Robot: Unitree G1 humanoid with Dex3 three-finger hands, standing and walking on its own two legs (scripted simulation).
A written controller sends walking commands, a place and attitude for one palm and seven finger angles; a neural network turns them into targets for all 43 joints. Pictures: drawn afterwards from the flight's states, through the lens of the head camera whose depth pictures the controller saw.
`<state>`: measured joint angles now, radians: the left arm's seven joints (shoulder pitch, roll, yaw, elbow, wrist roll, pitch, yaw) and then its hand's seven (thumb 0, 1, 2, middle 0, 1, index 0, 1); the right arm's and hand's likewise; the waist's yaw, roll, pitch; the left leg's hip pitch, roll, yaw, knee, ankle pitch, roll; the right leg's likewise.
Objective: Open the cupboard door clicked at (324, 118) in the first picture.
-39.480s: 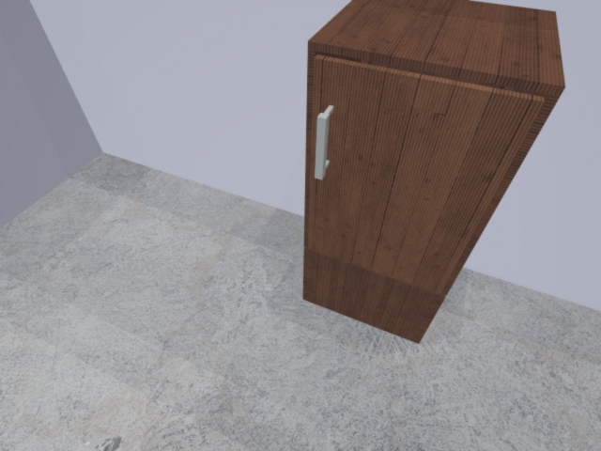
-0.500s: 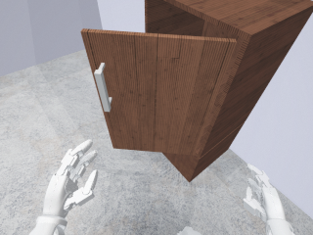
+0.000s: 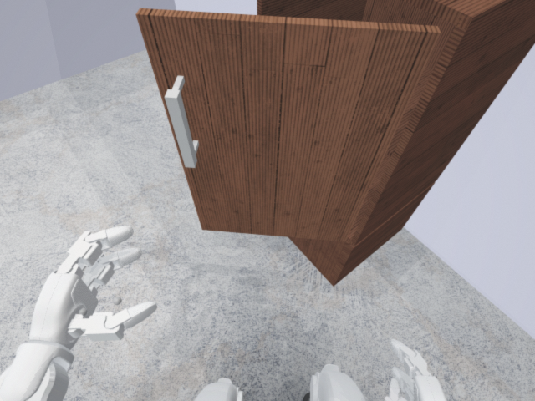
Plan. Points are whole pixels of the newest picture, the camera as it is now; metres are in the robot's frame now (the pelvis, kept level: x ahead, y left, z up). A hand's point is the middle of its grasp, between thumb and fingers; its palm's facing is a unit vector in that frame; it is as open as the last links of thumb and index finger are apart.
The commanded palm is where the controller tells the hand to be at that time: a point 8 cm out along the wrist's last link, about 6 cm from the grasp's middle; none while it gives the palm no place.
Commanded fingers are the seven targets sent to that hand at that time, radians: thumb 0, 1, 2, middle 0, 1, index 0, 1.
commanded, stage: raise the hand with hooked fingers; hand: left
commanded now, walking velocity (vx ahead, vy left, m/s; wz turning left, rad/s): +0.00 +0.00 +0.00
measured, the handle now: (185, 125) +0.54 +0.17 +0.08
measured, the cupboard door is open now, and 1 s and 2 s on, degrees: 47 47 47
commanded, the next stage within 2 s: move the hooked fingers beside the handle in 1.26 s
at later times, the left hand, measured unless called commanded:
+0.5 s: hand (80, 262) +0.28 +0.26 +0.08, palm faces +0.00 -1.00 -0.07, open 13.7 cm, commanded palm +0.25 +0.31 +0.09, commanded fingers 0.00 -0.50 0.30 -0.30 -1.20 -0.30 -1.20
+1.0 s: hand (76, 229) +0.31 +0.27 +0.10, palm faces -0.02 -1.00 -0.03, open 14.0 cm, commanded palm +0.28 +0.31 +0.10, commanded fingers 0.00 -0.50 0.30 -0.30 -1.20 -0.30 -1.20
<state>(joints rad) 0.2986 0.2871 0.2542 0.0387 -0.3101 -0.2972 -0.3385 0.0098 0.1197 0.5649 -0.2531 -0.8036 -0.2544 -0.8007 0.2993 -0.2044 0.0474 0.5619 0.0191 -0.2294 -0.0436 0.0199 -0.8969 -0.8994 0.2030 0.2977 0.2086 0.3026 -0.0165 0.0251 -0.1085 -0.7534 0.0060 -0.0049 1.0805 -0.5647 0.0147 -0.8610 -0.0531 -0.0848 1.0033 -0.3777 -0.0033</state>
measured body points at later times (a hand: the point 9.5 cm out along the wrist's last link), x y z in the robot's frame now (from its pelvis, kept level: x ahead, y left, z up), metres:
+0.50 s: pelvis +0.02 +0.00 +0.02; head +0.07 +0.01 +0.47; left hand +0.27 +0.31 +0.09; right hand +0.20 -0.23 -0.05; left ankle -0.02 +0.11 -0.67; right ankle +0.06 -0.13 -0.67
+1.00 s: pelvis +0.02 +0.00 +0.03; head +0.08 +0.00 +0.48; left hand +0.31 +0.32 +0.10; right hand +0.16 -0.27 -0.05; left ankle -0.02 +0.11 -0.67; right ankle +0.06 -0.13 -0.67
